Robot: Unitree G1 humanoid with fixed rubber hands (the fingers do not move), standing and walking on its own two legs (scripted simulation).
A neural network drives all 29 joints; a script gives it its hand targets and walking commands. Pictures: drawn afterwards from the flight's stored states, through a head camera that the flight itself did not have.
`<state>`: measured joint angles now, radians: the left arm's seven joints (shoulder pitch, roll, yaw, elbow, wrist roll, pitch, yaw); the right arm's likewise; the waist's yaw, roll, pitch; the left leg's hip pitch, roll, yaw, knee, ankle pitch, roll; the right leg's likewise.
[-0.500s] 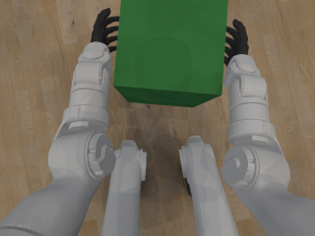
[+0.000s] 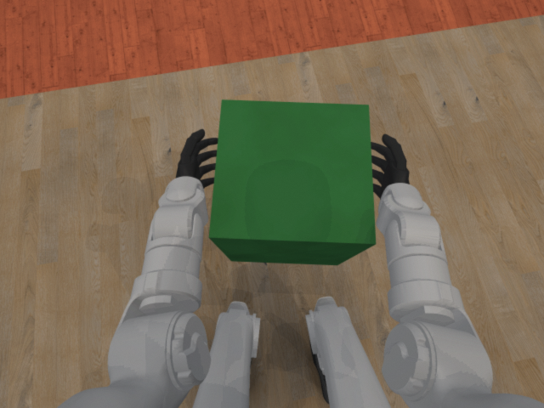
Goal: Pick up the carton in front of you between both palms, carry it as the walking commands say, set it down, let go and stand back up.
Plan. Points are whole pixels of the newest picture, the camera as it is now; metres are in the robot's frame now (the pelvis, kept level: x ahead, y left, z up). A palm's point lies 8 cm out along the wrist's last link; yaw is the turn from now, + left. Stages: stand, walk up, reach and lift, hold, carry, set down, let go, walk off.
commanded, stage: reach and lift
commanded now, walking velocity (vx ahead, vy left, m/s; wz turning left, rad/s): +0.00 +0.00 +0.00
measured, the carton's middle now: (288, 195) +0.44 -0.02 -0.11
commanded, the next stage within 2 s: hold in 1.82 s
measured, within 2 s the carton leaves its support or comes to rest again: neither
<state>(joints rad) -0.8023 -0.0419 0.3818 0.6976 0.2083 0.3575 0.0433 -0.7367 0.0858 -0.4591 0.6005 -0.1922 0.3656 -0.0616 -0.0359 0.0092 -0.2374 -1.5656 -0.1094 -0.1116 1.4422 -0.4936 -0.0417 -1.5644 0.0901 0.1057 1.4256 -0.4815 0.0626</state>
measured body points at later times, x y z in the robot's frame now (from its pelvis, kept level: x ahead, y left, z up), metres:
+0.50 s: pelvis +0.05 +0.00 +0.13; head +0.12 +0.00 +0.58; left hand +0.40 +0.14 +0.10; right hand +0.39 -0.16 +0.10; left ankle +0.07 +0.13 -0.56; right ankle +0.08 -0.14 -0.56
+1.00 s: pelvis +0.06 -0.01 +0.18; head +0.02 -0.01 +0.63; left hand +0.36 +0.14 +0.19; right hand +0.36 -0.16 +0.19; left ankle +0.07 +0.12 -0.56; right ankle +0.08 -0.14 -0.56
